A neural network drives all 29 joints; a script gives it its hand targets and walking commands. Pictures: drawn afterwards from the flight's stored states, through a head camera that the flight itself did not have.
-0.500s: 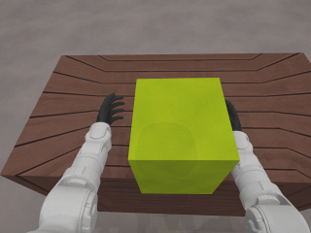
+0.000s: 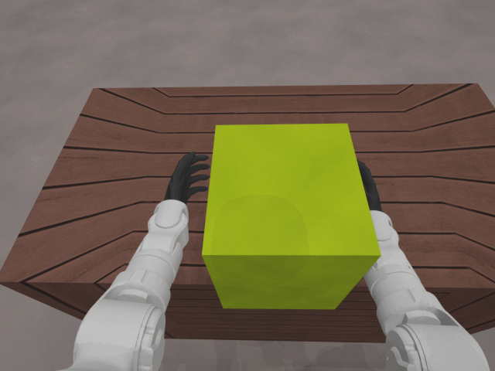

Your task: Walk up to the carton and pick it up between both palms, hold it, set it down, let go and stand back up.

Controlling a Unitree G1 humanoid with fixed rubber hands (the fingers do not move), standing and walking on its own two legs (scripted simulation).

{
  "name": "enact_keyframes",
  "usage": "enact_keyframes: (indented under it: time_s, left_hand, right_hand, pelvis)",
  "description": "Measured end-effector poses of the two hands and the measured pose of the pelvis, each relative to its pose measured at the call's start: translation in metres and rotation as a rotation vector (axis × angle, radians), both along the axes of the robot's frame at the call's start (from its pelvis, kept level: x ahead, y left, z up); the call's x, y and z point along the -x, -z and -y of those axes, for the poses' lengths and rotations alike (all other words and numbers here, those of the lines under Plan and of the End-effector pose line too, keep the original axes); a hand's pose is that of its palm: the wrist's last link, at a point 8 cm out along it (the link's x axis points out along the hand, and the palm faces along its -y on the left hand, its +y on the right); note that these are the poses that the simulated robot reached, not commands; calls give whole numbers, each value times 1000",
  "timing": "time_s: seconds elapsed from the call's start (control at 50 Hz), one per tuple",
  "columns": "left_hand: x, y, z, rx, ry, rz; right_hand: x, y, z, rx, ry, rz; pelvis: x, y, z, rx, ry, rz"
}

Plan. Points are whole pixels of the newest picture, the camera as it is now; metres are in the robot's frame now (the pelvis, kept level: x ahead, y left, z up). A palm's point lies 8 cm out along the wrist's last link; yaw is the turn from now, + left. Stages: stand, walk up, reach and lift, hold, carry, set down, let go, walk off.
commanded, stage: reach and lift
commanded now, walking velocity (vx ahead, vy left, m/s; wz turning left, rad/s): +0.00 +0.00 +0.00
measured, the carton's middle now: (279, 224) +0.37 -0.05 +0.01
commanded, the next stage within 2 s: none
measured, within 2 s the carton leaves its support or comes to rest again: leaves its support in 1.16 s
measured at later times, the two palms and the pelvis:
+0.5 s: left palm (193, 197) +0.42 +0.10 +0.03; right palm (366, 210) +0.38 -0.19 +0.02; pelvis +0.00 -0.01 +0.00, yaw +0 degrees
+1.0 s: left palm (194, 196) +0.42 +0.10 +0.03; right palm (365, 209) +0.38 -0.19 +0.02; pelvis +0.00 -0.01 +0.00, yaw +0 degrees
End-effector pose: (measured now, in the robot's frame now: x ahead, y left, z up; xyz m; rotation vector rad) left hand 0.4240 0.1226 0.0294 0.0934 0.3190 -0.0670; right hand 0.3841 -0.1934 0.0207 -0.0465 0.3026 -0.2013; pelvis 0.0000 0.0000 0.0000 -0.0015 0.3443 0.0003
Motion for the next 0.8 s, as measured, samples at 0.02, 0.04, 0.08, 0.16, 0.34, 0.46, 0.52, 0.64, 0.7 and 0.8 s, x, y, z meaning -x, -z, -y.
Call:
enact_keyframes:
  time_s: [0.02,0.04,0.08,0.16,0.34,0.46,0.52,0.64,0.7,0.8]
  left_hand:
    - [0,0,4,2,6,2]
    - [1,0,8,3,12,4]
    - [1,0,17,7,23,11]
    - [0,-2,23,4,-6,20]
    - [3,0,27,23,-51,24]
    - [3,-1,26,13,-45,24]
    - [2,0,26,11,-43,17]
    - [2,1,26,21,-43,17]
    - [2,1,26,22,-44,17]
    - [2,1,26,17,-44,18]
  right_hand:
    - [1,0,0,2,3,0]
    - [1,0,-1,3,5,0]
    - [2,-1,-2,4,11,3]
    - [6,-1,-1,1,40,14]
    - [9,1,-2,-23,48,27]
    - [9,2,-1,-22,45,25]
    - [8,2,-1,-17,44,20]
    - [7,2,-2,-10,46,22]
    - [7,2,-2,-7,45,22]
    - [7,2,-2,-3,45,21]
  pelvis:
    - [0,0,0,0,1,0]
    - [1,0,0,-1,2,0]
    - [2,0,1,-2,5,-2]
    - [3,-1,2,-4,10,-6]
    - [0,-2,6,-10,9,-31]
    - [-2,-2,10,-11,4,-32]
    - [-3,-2,12,-11,1,-33]
    - [-3,-2,13,-12,-2,-36]
    - [-2,-2,13,-13,-1,-40]
    - [0,-1,11,-14,1,-49]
